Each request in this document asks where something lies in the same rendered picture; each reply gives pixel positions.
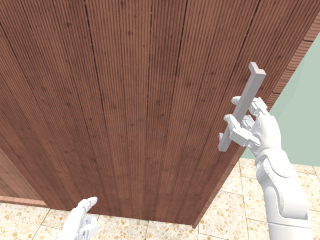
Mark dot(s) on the handle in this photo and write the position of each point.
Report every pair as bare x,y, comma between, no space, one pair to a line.
254,82

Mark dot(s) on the right robot hand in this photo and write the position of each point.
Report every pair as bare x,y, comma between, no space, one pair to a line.
259,135

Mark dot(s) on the robot right forearm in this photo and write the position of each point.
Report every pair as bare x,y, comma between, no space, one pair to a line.
286,203

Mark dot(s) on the wardrobe door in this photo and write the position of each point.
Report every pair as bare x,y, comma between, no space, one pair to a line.
124,100
12,182

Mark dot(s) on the robot left forearm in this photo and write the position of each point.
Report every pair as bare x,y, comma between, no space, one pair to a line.
67,235

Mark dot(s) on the left robot hand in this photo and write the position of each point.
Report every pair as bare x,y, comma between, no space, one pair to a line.
85,226

